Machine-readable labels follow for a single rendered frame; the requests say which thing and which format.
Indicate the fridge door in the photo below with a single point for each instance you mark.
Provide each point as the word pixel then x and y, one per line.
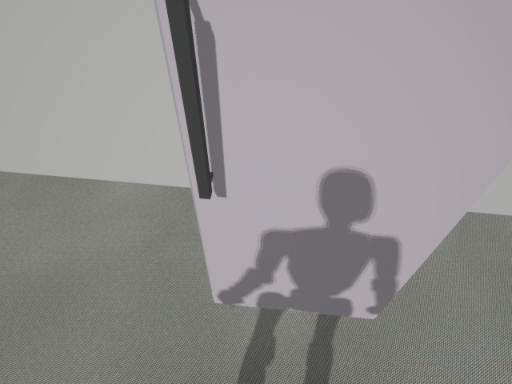
pixel 347 138

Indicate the handle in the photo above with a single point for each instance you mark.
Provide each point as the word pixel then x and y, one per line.
pixel 183 42

